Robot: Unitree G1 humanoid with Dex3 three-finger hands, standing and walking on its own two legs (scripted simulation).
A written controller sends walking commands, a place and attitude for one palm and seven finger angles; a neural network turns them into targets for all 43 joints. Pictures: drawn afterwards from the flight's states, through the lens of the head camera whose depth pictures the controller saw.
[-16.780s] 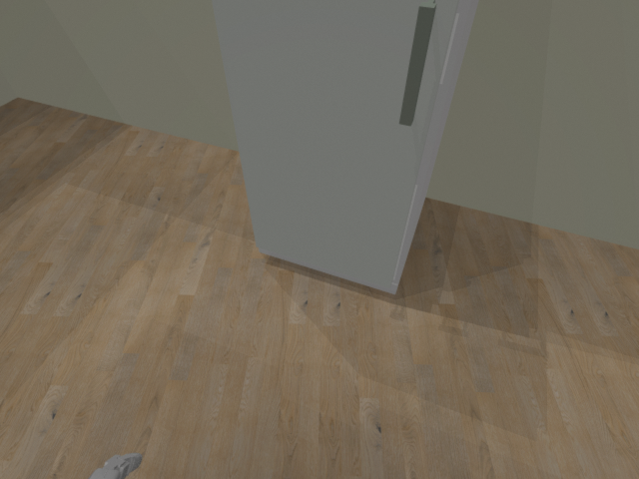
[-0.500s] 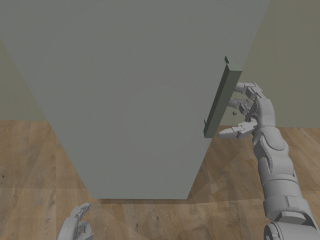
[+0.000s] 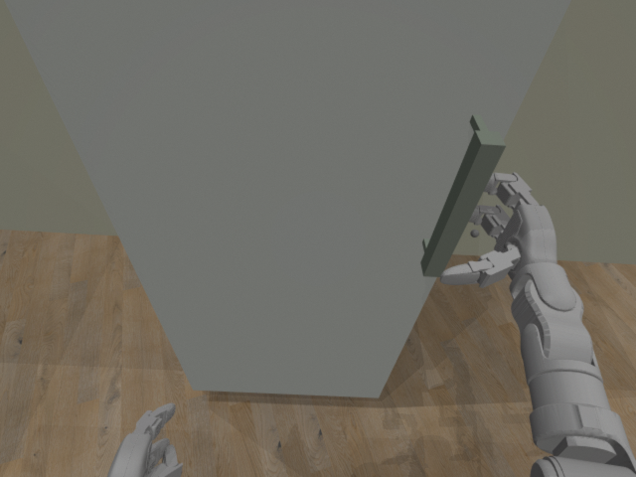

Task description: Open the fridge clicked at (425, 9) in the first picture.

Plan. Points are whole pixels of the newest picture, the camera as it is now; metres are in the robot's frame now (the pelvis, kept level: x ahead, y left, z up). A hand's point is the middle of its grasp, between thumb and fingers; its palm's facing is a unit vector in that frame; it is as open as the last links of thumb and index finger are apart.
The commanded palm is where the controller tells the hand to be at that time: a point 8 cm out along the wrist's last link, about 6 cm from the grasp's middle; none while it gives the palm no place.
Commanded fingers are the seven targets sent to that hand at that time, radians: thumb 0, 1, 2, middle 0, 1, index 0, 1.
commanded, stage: move the hooked fingers beside the handle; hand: right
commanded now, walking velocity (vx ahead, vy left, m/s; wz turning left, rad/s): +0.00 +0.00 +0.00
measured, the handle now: (451, 203) +0.44 -0.14 +0.13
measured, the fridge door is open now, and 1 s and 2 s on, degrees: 0 0 0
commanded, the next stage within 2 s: none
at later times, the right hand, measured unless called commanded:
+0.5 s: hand (497, 231) +0.39 -0.19 +0.14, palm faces +0.01 +1.00 -0.02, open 14.0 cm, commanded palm +0.37 -0.23 +0.14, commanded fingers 0.00 0.50 -0.30 0.30 1.20 0.30 1.20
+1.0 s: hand (496, 230) +0.40 -0.19 +0.14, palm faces +0.00 +1.00 -0.02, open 14.0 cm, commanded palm +0.37 -0.24 +0.14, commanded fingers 0.00 0.50 -0.30 0.30 1.20 0.30 1.20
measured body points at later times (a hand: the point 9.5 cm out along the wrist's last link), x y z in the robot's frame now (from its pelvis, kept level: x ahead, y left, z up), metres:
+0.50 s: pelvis +0.01 +0.00 +0.00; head +0.01 +0.01 +0.45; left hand +0.14 +0.25 -0.10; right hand +0.38 -0.24 +0.15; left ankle +0.02 +0.09 -0.73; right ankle -0.01 -0.11 -0.73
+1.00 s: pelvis +0.01 -0.02 +0.00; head +0.02 -0.01 +0.45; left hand +0.14 +0.22 -0.10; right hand +0.39 -0.24 +0.14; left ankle +0.02 +0.09 -0.73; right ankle -0.01 -0.11 -0.73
